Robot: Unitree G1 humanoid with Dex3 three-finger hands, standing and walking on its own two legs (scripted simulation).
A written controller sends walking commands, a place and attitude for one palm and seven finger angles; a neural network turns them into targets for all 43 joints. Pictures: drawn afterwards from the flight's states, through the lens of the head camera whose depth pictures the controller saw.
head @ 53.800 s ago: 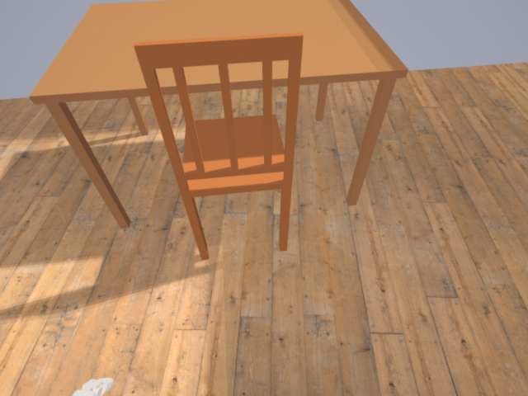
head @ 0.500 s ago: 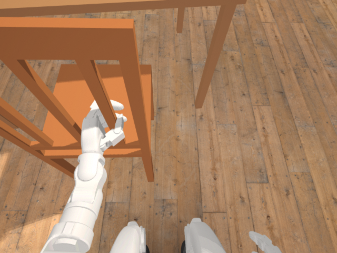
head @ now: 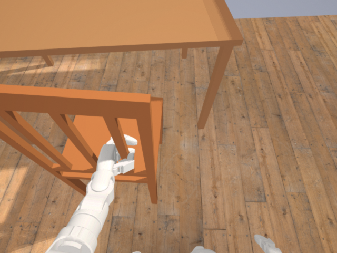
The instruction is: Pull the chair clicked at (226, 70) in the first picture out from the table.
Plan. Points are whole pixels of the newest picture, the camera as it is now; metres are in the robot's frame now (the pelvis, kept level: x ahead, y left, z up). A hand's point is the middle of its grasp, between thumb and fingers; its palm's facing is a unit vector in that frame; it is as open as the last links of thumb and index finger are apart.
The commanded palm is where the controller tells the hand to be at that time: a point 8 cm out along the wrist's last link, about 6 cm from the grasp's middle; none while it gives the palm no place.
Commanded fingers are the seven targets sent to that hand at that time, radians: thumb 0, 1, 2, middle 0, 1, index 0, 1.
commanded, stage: step backward, pulling the chair out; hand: left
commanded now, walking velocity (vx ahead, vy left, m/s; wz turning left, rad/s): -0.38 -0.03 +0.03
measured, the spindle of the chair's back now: (83, 147) +0.38 +0.23 -0.05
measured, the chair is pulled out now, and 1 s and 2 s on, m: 0.21 0.35 0.38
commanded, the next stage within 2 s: none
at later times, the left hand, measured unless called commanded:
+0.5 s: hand (131, 183) +0.29 +0.09 -0.06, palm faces -0.09 -0.99 -0.12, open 5.3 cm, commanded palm +0.27 +0.15 -0.06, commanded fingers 0.00 0.90 0.90 -0.50 -1.45 -0.50 -1.45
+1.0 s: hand (132, 218) +0.21 +0.08 -0.06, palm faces -0.09 -0.98 -0.15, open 5.4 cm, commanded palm +0.19 +0.13 -0.05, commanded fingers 0.00 0.90 0.90 -0.50 -1.45 -0.50 -1.45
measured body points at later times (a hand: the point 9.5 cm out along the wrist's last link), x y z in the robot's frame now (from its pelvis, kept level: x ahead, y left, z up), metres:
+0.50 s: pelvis -0.05 +0.00 +0.01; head +0.03 +0.00 +0.45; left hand +0.29 +0.15 -0.05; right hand +0.03 -0.26 -0.11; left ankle -0.04 +0.09 -0.72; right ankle -0.03 -0.12 -0.72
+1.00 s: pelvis -0.13 +0.00 +0.01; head -0.05 -0.02 +0.45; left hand +0.21 +0.14 -0.04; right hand -0.03 -0.28 -0.12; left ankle -0.13 +0.13 -0.72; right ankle -0.03 -0.12 -0.72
